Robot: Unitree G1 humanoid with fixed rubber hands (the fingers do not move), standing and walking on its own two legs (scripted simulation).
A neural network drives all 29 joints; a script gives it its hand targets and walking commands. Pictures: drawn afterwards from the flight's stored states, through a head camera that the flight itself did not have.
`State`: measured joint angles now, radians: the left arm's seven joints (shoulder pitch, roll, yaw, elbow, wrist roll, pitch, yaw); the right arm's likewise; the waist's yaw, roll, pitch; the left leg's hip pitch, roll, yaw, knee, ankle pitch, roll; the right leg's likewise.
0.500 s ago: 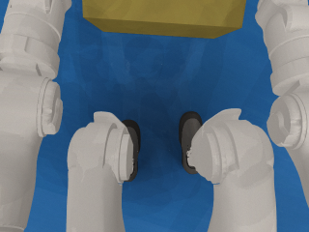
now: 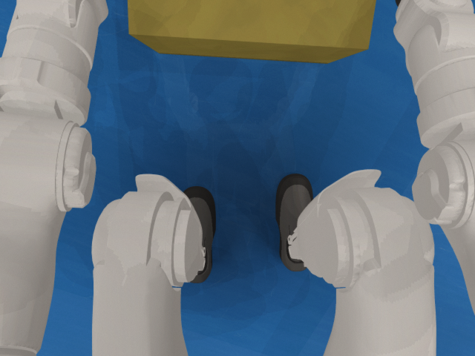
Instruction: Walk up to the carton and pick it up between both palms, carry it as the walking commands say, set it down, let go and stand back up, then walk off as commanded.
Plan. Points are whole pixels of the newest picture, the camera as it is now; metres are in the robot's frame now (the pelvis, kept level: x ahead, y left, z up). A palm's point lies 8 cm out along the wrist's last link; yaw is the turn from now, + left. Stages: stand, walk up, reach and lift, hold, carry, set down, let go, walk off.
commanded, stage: set down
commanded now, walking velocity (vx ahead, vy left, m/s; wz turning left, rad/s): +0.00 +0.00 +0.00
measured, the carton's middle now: out of the picture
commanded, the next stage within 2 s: none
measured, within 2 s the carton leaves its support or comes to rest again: neither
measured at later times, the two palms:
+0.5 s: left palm out of the picture +0.56 +0.17 -0.19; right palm out of the picture +0.54 -0.20 -0.19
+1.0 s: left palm out of the picture +0.57 +0.17 -0.19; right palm out of the picture +0.55 -0.20 -0.19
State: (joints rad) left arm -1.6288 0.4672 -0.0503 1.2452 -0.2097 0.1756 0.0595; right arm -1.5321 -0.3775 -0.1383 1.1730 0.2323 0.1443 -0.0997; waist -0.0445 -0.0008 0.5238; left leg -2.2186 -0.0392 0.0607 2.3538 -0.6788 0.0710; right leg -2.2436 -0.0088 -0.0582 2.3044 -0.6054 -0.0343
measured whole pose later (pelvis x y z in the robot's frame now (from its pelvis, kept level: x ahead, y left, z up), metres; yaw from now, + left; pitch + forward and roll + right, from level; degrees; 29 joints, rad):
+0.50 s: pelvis +0.00 +0.00 -0.01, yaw +0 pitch +31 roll -2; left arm -1.61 0.46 0.00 1.22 -0.16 0.18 0.01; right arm -1.55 -0.39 -0.16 1.21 0.20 0.15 -0.06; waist -0.04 -0.01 0.52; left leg -2.23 -0.02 0.07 2.37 -0.68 0.08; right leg -2.26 -0.02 -0.06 2.32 -0.60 -0.04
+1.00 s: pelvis +0.00 +0.00 -0.01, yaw +0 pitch +32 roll -2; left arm -1.63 0.47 0.00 1.24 -0.21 0.12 0.05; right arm -1.59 -0.37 -0.17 1.24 0.22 0.08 -0.10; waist -0.04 -0.01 0.52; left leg -2.25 0.00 0.06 2.38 -0.69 0.08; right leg -2.27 -0.03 -0.08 2.33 -0.62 -0.06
